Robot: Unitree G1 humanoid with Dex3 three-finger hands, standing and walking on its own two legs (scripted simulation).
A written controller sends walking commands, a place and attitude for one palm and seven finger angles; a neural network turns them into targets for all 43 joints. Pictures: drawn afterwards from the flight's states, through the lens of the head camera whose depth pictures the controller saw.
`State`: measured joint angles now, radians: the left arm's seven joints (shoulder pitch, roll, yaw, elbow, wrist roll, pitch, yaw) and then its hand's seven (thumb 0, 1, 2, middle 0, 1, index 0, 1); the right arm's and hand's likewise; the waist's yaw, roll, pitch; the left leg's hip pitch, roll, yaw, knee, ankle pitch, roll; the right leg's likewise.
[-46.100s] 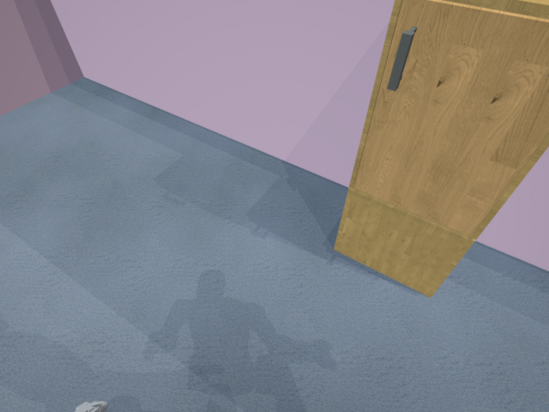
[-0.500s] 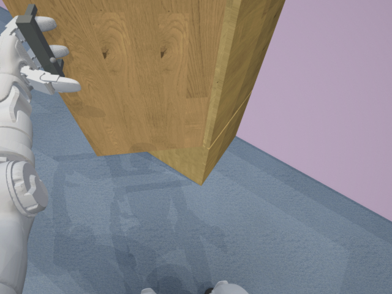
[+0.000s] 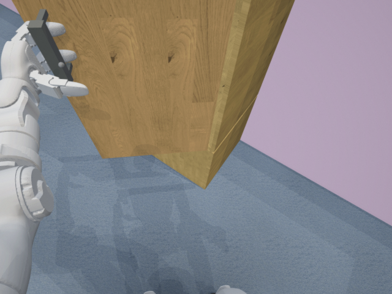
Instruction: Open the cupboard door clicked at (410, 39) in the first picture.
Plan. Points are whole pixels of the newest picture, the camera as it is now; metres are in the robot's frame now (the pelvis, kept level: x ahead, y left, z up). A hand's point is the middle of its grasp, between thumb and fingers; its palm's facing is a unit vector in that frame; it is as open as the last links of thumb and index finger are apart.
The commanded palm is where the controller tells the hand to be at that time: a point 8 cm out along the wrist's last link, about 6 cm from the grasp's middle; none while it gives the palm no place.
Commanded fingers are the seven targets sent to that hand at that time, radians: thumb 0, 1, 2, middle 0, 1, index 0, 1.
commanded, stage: close the thumb around the handle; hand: left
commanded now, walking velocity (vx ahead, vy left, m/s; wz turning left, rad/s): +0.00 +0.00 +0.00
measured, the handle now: (55, 50) +0.57 +0.23 +0.15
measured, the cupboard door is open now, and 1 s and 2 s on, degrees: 41 42 57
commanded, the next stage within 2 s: pull the door open along its arc in 0.62 s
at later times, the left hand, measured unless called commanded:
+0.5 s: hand (60, 62) +0.53 +0.21 +0.16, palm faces +0.03 -1.00 +0.00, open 6.1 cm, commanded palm +0.51 +0.25 +0.15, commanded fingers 0.00 0.90 0.90 -0.40 -1.35 -0.40 -1.35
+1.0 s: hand (66, 65) +0.52 +0.20 +0.15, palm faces +0.03 -1.00 +0.00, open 5.4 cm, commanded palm +0.47 +0.25 +0.15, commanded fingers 0.00 0.90 0.90 -0.40 -1.35 -0.40 -1.35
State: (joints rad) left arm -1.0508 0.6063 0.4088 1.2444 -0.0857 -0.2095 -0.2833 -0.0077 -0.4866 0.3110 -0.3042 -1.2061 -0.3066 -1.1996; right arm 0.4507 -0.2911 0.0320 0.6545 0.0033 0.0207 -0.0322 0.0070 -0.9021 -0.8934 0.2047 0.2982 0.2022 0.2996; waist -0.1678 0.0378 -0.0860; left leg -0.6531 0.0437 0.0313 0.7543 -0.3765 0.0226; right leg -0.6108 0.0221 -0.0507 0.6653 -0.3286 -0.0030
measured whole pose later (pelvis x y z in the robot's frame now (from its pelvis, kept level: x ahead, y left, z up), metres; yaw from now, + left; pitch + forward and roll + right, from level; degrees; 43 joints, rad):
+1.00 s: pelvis +0.01 +0.00 +0.00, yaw -1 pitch +16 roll -2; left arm -0.97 0.60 0.43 1.15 -0.10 -0.20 -0.28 0.01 0.78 0.82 -0.39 -1.35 -0.40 -1.35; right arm 0.48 -0.29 0.03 0.62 0.01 0.04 -0.03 0.01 -0.90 -0.89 0.20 0.30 0.20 0.30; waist -0.17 0.04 -0.10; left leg -0.65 0.05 0.05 0.74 -0.38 0.02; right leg -0.62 0.03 -0.03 0.66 -0.33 -0.01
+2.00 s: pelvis -0.03 -0.02 +0.01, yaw +1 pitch +7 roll -1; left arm -0.76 0.20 0.34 0.90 -0.03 -0.18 0.40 0.00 0.74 0.83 -0.36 -1.35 -0.36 -1.35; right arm 0.39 -0.26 -0.03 0.78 -0.03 -0.04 -0.04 0.01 -0.90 -0.89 0.20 0.30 0.20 0.30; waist -0.08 0.05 -0.06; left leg -0.46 0.03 0.02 0.63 -0.29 0.00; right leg -0.44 0.02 -0.05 0.61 -0.28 -0.03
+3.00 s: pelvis +0.00 -0.03 +0.02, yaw +3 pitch -3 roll +0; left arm -0.04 -0.11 -0.18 -0.12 0.03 0.24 0.53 0.02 0.20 0.60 -0.35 -1.28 -0.37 -1.27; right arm 0.16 -0.17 0.02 0.66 -0.04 0.10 -0.03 0.01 -0.90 -0.89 0.20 0.30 0.20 0.30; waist 0.04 0.07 -0.01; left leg -0.18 0.02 -0.02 0.54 -0.30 -0.02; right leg -0.16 0.01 -0.09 0.53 -0.31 -0.04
